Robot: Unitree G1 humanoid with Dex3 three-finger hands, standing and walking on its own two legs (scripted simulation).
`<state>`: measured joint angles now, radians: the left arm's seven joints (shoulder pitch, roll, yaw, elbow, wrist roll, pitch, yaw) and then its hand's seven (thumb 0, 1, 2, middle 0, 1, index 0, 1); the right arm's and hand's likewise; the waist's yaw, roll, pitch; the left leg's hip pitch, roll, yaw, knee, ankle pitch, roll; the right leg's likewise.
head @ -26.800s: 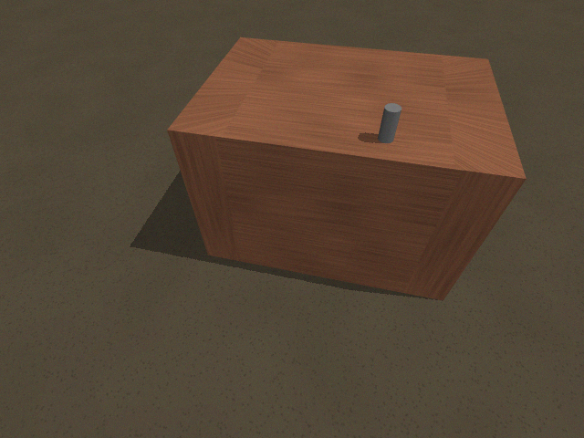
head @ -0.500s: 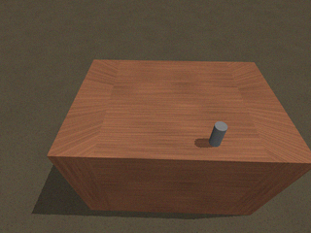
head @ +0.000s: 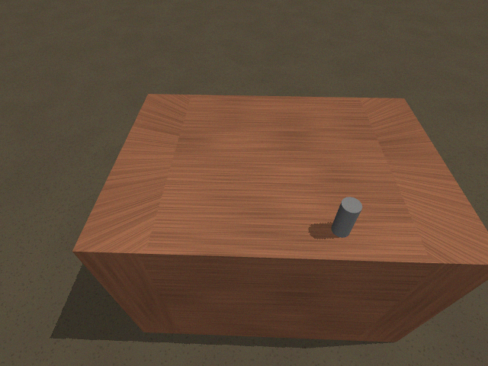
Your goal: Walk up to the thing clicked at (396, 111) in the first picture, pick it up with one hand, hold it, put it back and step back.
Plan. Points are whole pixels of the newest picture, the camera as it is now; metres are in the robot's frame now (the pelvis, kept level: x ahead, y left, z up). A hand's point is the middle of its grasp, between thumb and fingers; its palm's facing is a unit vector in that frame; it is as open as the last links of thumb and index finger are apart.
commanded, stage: home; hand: right
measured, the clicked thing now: (345, 218) +0.45 -0.21 -0.08
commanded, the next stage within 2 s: stand in 0.68 s
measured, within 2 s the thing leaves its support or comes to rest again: neither
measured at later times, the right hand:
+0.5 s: hand out of the picture +0.08 -0.25 -0.15, palm faces -0.05 +0.93 -0.36, open 17.2 cm
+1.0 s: hand out of the picture +0.08 -0.25 -0.15, palm faces -0.05 +0.93 -0.36, open 14.8 cm
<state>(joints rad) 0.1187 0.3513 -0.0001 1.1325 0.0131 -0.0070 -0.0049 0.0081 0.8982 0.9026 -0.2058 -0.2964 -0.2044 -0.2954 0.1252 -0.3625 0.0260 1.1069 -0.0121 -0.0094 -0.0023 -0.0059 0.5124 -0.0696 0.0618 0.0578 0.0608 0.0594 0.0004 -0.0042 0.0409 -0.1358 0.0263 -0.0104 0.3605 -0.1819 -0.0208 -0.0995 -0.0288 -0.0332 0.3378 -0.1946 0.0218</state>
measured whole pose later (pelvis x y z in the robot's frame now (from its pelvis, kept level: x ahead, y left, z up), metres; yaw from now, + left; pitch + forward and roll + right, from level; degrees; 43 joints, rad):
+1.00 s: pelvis +0.01 +0.00 +0.00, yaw +1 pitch -2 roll +0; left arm 0.12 0.35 0.00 1.13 0.01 0.00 0.00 0.01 0.90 0.90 -0.21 -0.30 -0.20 -0.30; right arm 0.12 -0.36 0.01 1.12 -0.01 -0.01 0.00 -0.01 0.20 -0.38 0.16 0.22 0.16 0.22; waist 0.00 -0.01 0.05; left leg -0.12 0.01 -0.02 0.33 -0.18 -0.02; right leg -0.07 -0.04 -0.05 0.31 -0.20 0.03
